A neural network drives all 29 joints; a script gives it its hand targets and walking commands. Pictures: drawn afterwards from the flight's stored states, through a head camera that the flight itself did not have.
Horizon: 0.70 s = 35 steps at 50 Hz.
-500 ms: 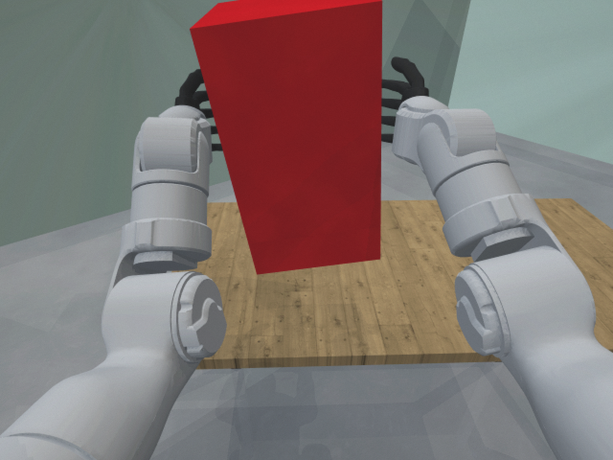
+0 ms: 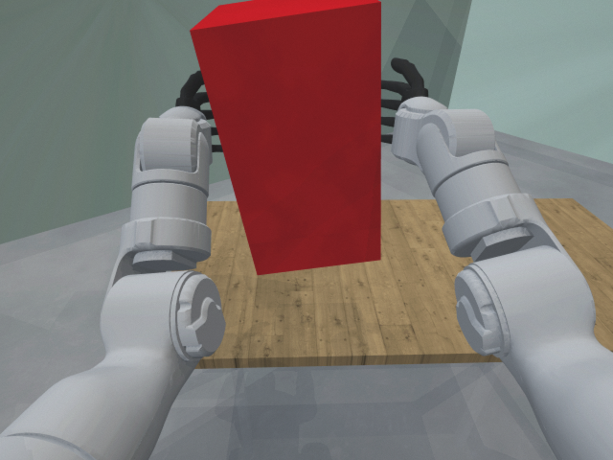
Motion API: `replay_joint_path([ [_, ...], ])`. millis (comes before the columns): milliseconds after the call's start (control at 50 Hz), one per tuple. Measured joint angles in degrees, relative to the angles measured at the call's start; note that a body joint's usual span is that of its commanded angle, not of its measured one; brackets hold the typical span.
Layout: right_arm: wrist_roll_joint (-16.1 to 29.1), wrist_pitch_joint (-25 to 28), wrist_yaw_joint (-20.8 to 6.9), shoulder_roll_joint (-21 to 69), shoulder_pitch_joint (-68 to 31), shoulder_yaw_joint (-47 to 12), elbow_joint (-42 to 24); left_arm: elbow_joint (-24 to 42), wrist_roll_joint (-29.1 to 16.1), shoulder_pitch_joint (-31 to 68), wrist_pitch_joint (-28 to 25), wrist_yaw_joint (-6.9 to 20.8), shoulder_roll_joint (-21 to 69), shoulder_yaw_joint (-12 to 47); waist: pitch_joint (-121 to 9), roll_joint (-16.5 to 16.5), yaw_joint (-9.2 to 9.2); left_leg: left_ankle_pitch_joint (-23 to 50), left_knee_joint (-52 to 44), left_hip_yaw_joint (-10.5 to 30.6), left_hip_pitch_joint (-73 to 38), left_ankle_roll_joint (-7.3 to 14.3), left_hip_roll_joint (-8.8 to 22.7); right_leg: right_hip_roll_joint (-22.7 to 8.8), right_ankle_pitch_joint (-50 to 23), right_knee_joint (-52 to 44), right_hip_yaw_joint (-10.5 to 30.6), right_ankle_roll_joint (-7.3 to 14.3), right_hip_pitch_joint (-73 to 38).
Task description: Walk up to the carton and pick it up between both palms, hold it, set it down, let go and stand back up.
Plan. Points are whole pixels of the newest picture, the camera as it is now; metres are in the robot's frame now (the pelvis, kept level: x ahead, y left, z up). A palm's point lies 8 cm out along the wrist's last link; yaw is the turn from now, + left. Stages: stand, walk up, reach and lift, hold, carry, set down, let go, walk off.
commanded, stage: hold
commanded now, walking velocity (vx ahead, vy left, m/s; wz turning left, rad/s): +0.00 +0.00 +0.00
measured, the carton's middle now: (301, 135) +0.41 +0.00 +0.31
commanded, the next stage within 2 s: none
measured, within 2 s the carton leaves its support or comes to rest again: neither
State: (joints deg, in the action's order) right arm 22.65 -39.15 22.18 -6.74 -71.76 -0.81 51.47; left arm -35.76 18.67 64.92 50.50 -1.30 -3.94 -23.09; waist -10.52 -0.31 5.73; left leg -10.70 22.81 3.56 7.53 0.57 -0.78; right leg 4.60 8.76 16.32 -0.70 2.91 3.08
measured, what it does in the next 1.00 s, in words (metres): stands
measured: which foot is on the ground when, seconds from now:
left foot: down 0.00-1.00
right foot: down 0.00-1.00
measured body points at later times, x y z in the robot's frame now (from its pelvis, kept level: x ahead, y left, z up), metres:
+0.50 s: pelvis +0.00 +0.00 +0.00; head -0.10 +0.01 +0.44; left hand +0.39 +0.13 +0.33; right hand +0.37 -0.13 +0.34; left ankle +0.02 +0.11 -0.75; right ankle +0.01 -0.09 -0.75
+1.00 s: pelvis +0.00 +0.00 +0.00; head -0.11 +0.01 +0.44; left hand +0.38 +0.13 +0.34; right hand +0.37 -0.12 +0.35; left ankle +0.02 +0.11 -0.75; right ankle +0.01 -0.09 -0.75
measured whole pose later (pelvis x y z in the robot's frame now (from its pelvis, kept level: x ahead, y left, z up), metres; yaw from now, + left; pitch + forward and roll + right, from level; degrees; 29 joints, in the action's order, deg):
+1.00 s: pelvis +0.00 +0.00 +0.00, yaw +0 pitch -5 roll -1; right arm 22.2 -39.1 22.5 -6.1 -71.8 0.0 51.4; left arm -35.3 19.1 65.1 51.1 -1.1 -4.0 -23.9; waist -10.5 0.0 5.5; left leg -10.6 22.6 3.5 7.1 0.4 -0.7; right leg 4.7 8.9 16.7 -0.6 3.1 2.9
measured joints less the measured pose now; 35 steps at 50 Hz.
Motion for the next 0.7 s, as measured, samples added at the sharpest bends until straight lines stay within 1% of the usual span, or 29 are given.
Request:
replay_joint_path([
  [140, 0.64, -0.08, 0.01, -0.12, 0.69, -0.04, -1.41, 2.38, -0.19, -0.83, 1.09, -0.22, 0.20, 0.87, 0.47, 0.41, 0.43, -0.26, 0.28, 0.03, -0.43, 0.02, 0.01, 0.03, 0.12, 0.02, 0.00, 0.01, -0.55],
  [220, 0.58, -0.39, -0.10, -0.12, 0.90, 0.01, -1.17, 2.22, 0.03, -1.09, 1.31, -0.22, 0.48, 0.73, 0.24, 0.54, 0.64, -0.38, 0.32, -0.04, -0.62, 0.04, -0.02, -0.01, 0.32, 0.26, 0.06, -0.01, -0.63],
  [320, 0.08, -0.09, -0.58, -0.30, -0.05, 0.62, 0.42, 0.92, 0.56, -0.34, 0.89, -0.42, 0.78, 0.13, 0.23, 0.21, 0.40, -0.43, 0.45, -0.29, -0.37, 0.07, 0.03, 0.02, 0.41, 0.59, 0.29, -0.04, -0.24],
  [500, 0.66, 0.19, -0.45, -0.52, 0.07, -0.49, 0.14, 1.39, 0.47, -0.57, 0.70, -0.49, 0.90, -0.15, 0.28, -0.30, 0.12, -0.15, -0.03, -0.37, -0.59, 0.01, 0.11, 0.06, 0.15, 0.21, 0.38, 0.01, -0.38],
  [640, 0.25, 0.06, -0.33, -0.34, 0.74, -0.04, -1.26, 1.97, -0.21, -0.84, 0.65, -0.63, 0.65, 0.54, 0.16, -0.56, 0.19, -0.13, 0.25, 0.05, -0.11, -0.16, 0.16, 0.16, 0.10, 0.17, -0.04, 0.18, -0.17],
  [700, -0.08, -0.03, -0.26, -0.12, 0.55, 0.58, -0.81, 0.99, 0.17, -0.20, 0.51, -0.54, 0.70, -0.24, 0.03, -0.54, 0.21, -0.09, 0.15, 0.08, -0.14, -0.20, 0.14, 0.13, 0.19, 0.34, -0.07, 0.20, -0.07],
])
